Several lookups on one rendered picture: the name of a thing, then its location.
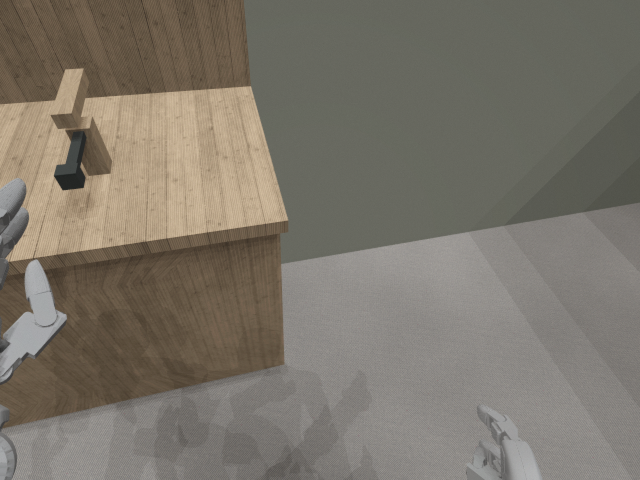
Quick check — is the robot right hand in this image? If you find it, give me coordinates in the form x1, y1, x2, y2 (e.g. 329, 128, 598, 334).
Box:
467, 404, 543, 480

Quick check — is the tap lever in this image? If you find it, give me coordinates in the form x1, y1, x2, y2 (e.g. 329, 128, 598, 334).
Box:
54, 131, 87, 190

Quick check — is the robot left hand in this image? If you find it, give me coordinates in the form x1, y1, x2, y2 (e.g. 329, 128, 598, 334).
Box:
0, 178, 67, 385

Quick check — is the counter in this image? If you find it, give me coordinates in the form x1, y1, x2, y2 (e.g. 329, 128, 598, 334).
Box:
0, 0, 288, 428

